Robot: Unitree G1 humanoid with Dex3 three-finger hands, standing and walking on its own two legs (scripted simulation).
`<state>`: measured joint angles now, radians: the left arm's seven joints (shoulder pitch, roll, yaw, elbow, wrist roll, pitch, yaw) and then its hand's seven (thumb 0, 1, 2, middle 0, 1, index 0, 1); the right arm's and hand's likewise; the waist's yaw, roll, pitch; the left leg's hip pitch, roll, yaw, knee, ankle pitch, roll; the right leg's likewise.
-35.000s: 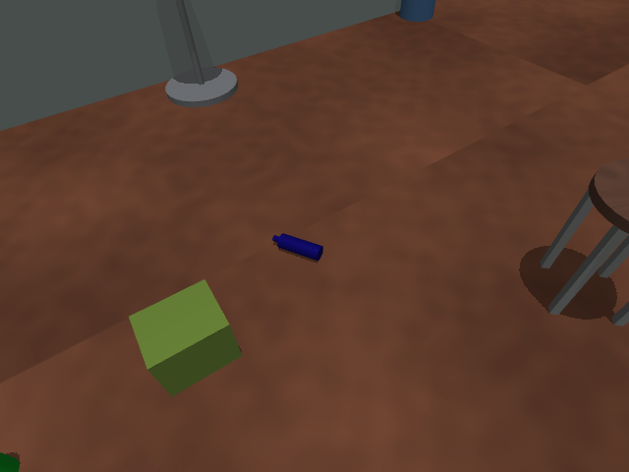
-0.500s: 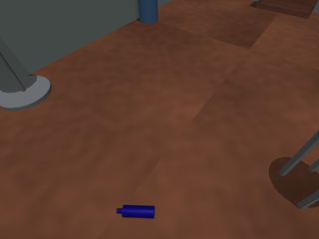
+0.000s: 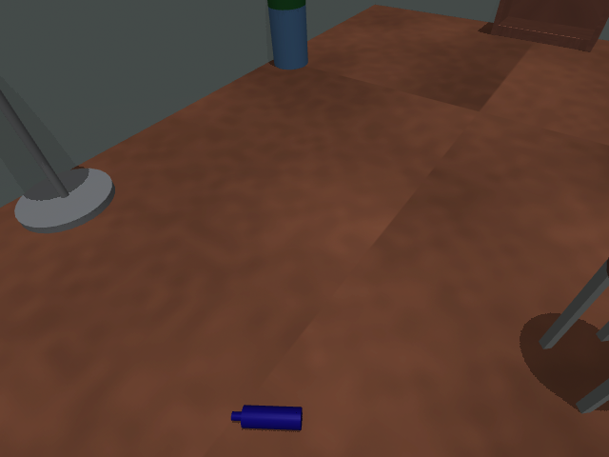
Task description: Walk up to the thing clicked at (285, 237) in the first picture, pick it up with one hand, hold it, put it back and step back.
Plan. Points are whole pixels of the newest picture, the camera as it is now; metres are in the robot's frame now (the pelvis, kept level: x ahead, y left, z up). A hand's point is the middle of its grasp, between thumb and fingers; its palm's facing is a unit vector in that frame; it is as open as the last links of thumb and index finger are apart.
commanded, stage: stand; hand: left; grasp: from above
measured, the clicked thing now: (266, 417) +0.41 +0.21 -0.75
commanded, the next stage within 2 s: step back in 1.58 s
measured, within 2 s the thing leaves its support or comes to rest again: neither
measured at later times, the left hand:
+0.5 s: hand out of the picture +0.06 +0.23 -0.16, palm faces +0.02 -0.95 -0.32, open 7.4 cm
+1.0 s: hand out of the picture +0.09 +0.23 -0.15, palm faces +0.00 -0.94 -0.34, open 7.4 cm
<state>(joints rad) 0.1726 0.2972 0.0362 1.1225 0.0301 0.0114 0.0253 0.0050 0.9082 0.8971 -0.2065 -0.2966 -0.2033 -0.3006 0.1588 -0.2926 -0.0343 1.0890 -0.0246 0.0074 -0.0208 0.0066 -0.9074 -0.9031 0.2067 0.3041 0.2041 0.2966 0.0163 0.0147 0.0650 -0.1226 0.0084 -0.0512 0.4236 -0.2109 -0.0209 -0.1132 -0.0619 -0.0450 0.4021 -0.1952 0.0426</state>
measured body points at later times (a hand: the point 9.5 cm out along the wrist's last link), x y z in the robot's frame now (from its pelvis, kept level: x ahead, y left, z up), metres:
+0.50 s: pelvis +0.00 -0.01 +0.00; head +0.00 -0.01 +0.45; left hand +0.06 +0.28 -0.14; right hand +0.05 -0.30 -0.14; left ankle +0.02 +0.13 -0.74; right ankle +0.02 -0.15 -0.74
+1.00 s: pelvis +0.02 -0.01 +0.00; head +0.02 -0.02 +0.45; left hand +0.09 +0.28 -0.13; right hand +0.09 -0.30 -0.13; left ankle +0.02 +0.13 -0.74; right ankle +0.02 -0.15 -0.74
